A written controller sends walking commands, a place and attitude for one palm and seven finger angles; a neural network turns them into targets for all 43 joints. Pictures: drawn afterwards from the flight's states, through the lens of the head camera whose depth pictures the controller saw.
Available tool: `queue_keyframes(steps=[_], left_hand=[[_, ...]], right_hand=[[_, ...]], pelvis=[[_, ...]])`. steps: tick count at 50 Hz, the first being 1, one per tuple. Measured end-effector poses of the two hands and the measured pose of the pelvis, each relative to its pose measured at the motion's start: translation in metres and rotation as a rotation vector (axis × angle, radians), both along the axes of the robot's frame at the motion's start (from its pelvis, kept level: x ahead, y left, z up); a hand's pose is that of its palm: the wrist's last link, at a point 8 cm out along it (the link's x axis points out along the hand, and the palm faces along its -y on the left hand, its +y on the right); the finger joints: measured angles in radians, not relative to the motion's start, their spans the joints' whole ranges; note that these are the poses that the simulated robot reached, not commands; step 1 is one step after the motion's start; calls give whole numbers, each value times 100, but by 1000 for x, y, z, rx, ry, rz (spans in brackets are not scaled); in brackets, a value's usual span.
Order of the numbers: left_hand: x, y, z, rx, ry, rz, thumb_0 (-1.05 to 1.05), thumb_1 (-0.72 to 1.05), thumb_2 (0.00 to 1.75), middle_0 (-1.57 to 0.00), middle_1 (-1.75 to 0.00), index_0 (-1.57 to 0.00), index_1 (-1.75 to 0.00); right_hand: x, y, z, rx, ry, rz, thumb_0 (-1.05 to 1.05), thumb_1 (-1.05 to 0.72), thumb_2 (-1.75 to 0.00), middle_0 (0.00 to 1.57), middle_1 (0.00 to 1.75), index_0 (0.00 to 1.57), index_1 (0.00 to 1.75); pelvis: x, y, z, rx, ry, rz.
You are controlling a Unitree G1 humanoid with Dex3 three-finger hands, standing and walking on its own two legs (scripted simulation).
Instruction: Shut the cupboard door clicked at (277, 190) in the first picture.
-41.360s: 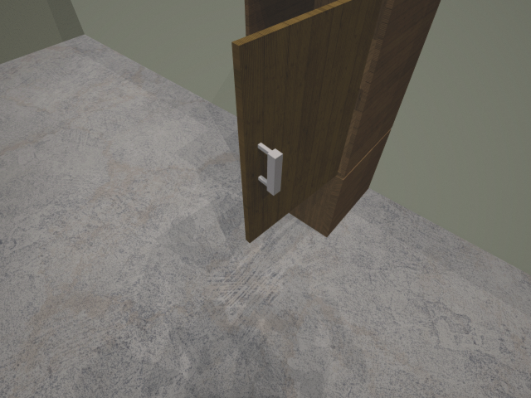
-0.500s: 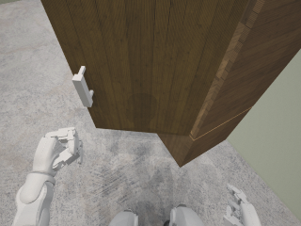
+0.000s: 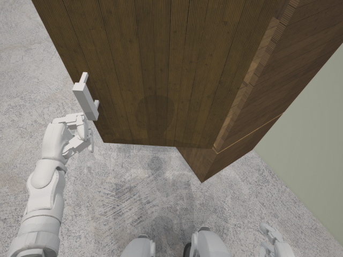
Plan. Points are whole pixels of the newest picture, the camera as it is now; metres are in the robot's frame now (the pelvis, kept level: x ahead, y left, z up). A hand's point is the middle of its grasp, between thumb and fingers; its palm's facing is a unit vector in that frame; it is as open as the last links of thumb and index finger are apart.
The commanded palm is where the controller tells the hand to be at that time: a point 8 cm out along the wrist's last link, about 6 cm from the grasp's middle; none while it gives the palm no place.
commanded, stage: bring the fist close to the handle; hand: left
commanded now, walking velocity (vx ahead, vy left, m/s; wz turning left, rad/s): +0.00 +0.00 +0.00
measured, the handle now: (89, 97) +0.49 +0.23 +0.04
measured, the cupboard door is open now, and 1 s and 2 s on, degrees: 55 53 39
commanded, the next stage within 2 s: push the door shut along its arc in 0.50 s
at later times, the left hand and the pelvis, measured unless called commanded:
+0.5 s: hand (90, 136) +0.37 +0.20 +0.04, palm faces -0.01 -1.00 -0.02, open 3.1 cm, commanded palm +0.35 +0.25 +0.04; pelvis +0.00 +0.00 +0.00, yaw +0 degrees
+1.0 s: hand (97, 117) +0.42 +0.19 +0.05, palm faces -0.13 -0.99 -0.02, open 3.1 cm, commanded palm +0.41 +0.25 +0.04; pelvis -0.01 +0.00 +0.00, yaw +0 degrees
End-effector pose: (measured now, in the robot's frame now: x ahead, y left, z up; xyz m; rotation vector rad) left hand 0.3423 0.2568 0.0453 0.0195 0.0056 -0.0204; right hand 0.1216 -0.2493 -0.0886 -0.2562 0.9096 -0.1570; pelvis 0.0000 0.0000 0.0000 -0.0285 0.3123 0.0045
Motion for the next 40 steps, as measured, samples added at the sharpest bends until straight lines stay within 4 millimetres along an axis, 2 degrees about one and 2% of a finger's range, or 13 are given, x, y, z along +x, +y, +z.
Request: queue_keyframes(steps=[9,17,24,33,40], left_hand=[[20,3,0,-7,4,-5,2,90,90,-130,-150,-129,-150],[16,-6,-1,-10,2,-18,2,90,90,-130,-150,-129,-150],[10,-3,-3,4,-3,10,2,90,90,-130,-150,-130,-150],[13,-5,1,2,-6,-9,2,90,90,-130,-150,-130,-150],[33,-6,-1,12,6,-41,2,90,90,-130,-150,-130,-150]], right_hand=[[-16,-3,-3,-6,66,-25,1,-90,-90,20,30,20,30],[-27,-4,-1,5,96,-51,1,-90,-90,20,30,20,30],[-25,-3,-2,4,92,-42,1,-90,-90,20,30,20,30],[-15,-3,-3,6,70,-25,1,-90,-90,20,30,20,30],[-16,-8,-6,-13,77,-22,1,-90,-90,20,30,20,30]], pelvis=[[2,3,1,-4,13,-2],[2,5,4,0,9,-11],[0,3,4,0,1,-7],[-2,1,3,2,-1,-2],[-6,-2,-1,0,10,6]])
